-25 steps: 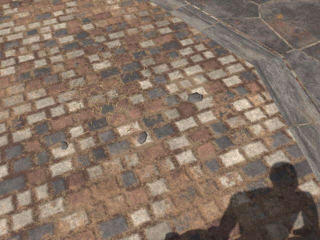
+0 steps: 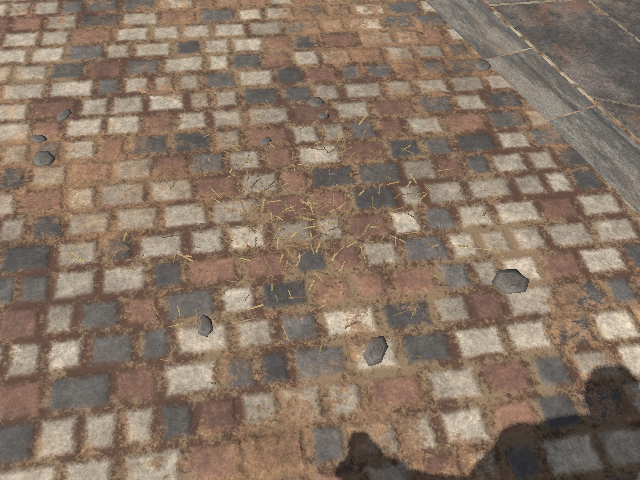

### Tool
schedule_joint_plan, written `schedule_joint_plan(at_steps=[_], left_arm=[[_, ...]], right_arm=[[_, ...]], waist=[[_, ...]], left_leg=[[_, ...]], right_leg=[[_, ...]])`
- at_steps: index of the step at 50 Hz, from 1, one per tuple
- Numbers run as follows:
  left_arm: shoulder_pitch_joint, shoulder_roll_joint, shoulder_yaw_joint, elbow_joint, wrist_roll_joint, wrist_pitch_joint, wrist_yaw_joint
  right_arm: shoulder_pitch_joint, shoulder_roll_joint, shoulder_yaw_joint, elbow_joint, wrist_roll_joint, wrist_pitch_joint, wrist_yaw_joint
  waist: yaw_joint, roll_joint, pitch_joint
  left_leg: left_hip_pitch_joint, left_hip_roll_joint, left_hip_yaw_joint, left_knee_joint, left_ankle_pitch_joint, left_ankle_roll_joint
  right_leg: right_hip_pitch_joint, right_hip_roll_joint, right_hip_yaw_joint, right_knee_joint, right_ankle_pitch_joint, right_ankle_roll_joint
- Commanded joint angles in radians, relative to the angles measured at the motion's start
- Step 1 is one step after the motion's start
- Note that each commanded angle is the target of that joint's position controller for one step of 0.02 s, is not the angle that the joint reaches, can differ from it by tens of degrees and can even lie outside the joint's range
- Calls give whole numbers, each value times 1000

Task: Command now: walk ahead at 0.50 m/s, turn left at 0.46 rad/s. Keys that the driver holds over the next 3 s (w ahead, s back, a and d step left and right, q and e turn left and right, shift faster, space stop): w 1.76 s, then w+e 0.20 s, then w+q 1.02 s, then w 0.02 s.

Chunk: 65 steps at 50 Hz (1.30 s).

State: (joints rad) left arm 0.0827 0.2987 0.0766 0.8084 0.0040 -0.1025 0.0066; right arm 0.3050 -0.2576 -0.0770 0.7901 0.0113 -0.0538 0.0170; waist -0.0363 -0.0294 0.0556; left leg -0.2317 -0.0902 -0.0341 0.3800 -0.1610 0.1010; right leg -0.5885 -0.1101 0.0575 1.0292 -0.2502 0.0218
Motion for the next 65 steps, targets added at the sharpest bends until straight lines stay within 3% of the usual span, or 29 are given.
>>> schedule_joint_plan(at_steps=[1,6,11,14,15,16,17,18,19,20,21,23,26,29,33,38,40,42,43,44,45,46,47,48,50,53,59,62,65], left_arm=[[-13,61,15,-52,7,7,1],[-152,35,-4,-85,-8,-5,-23],[-225,58,-7,-122,-11,-23,-49],[-139,88,2,-106,-11,-29,-54],[-36,113,16,-77,-9,-30,-49],[122,152,32,-39,0,-31,-44],[287,217,45,-18,9,-28,-40],[338,224,48,21,-1,-20,-50],[305,134,25,15,-28,-18,-50],[219,100,13,0,-25,-12,-43],[157,91,5,-12,-11,-7,-42],[117,66,-7,-14,9,-11,-42],[135,86,-4,8,-4,-17,-37],[169,120,4,25,-8,-9,-23],[238,131,3,54,-21,2,-15],[313,143,6,98,-26,30,-9],[300,160,13,101,-27,41,-4],[266,157,9,92,-24,51,1],[262,122,-8,66,-6,49,3],[390,-4,-47,53,-4,28,-7],[349,72,-31,71,-19,6,-15],[252,137,-12,37,-45,-7,-21],[193,131,-13,23,-46,-12,-19],[163,119,-10,20,-28,-7,-15],[214,90,-9,32,-20,15,-13],[182,61,-13,20,-12,38,-6],[-24,29,-25,-38,-8,25,-19],[-111,31,-29,-70,-17,19,-32],[-148,49,-27,-98,-19,10,-49]], right_arm=[[-15,-165,-37,-67,1,-25,-25],[48,-159,-29,-24,1,-24,-32],[118,-164,-30,25,2,-11,-38],[100,-184,-35,29,1,2,-43],[79,-185,-33,23,0,6,-42],[60,-165,-22,10,-6,7,-39],[109,-111,-1,-4,-28,2,-38],[236,-36,18,8,4,-17,-29],[142,-143,1,7,22,-29,-26],[26,-173,-8,-26,29,-36,-23],[-28,-162,-6,-37,16,-39,-25],[-17,-135,-11,-36,0,-33,-23],[-13,-90,-2,-38,-3,-17,-26],[-116,-77,6,-71,-11,-18,-26],[-254,-51,20,-103,-4,-30,-11],[-369,-71,21,-152,7,-42,16],[-334,-97,12,-149,6,-45,23],[-119,-163,-22,-86,0,-46,16],[66,-227,-43,-46,-13,-43,5],[138,-311,-62,-22,-15,-36,4],[147,-213,-36,-24,-4,-32,6],[65,-176,-20,-32,-2,-33,3],[-9,-158,-13,-45,-5,-33,2],[-62,-127,-3,-48,-12,-33,6],[-104,-110,1,-47,-20,-44,11],[-89,-136,-5,-21,-13,-58,7],[2,-171,-10,36,-3,-46,-14],[64,-182,-13,74,4,-36,-17],[86,-190,-18,101,9,-18,-23]], waist=[[25,75,-75],[-38,116,-18],[-62,107,22],[-9,137,-20],[48,137,-86],[122,118,-209],[150,-36,-368],[97,-312,-444],[135,-165,-327],[128,-83,-181],[99,-1,-106],[46,-23,-74],[29,-47,-62],[51,-25,-41],[101,-24,-19],[121,-34,12],[84,-51,-14],[-35,-48,-149],[-104,20,-294],[-51,276,-435],[-83,244,-447],[-73,188,-278],[-44,116,-184],[-15,68,-108],[42,121,-91],[57,99,-58],[-7,80,-13],[-39,79,8],[-32,89,15]], left_leg=[[82,242,-222,-185,250,162],[65,219,-168,-205,116,109],[253,300,-221,-124,205,109],[308,308,-217,-27,479,80],[296,273,-186,83,658,63],[200,223,-148,275,660,35],[-47,118,-105,598,301,-8],[-380,-25,-114,875,-414,-62],[-492,43,-169,952,-401,-51],[-528,95,-122,929,-299,-45],[-489,143,-86,878,-217,-48],[-399,197,-75,785,-142,-56],[-392,220,-42,679,-109,-84],[-443,226,-21,503,48,-109],[-368,182,24,253,252,-109],[-403,155,19,136,194,-77],[-337,135,29,110,117,-50],[-21,88,73,76,122,2],[291,226,-71,131,168,63],[658,461,-532,64,-21,228],[657,475,-678,-41,-139,226],[520,441,-533,-69,-151,177],[368,400,-416,-97,-81,151],[238,358,-329,-139,-7,134],[103,324,-250,-198,82,137],[45,309,-160,-249,156,150],[75,263,-36,-270,179,103],[158,293,-39,-247,164,100],[271,343,-58,-185,228,83]], right_leg=[[-63,2,-7,-162,161,29],[8,43,-28,-440,417,16],[-76,57,-26,-535,322,-33],[46,96,-63,-558,200,-78],[198,130,-96,-579,211,-104],[453,78,-52,-544,258,-152],[783,-121,212,-506,255,-241],[1012,-289,659,-665,19,-366],[944,-255,651,-727,-170,-316],[792,-221,497,-750,-142,-273],[644,-184,396,-779,-28,-255],[503,-128,281,-822,135,-248],[446,-108,180,-874,261,-265],[455,-90,103,-901,344,-256],[459,-47,14,-907,340,-215],[627,-126,42,-839,379,-206],[676,-144,43,-773,509,-187],[631,-85,-11,-528,755,-147],[441,-34,-46,-256,560,-114],[24,147,-72,120,-41,-47],[-101,138,60,237,-333,-58],[-177,83,52,269,-269,-71],[-159,33,21,227,-174,-71],[-128,4,7,166,-110,-66],[-17,-33,15,102,-48,-48],[-41,-43,1,1,36,-19],[-34,-4,-38,-362,346,-7],[-41,18,-45,-452,356,-17],[-61,29,-37,-509,265,-51]])
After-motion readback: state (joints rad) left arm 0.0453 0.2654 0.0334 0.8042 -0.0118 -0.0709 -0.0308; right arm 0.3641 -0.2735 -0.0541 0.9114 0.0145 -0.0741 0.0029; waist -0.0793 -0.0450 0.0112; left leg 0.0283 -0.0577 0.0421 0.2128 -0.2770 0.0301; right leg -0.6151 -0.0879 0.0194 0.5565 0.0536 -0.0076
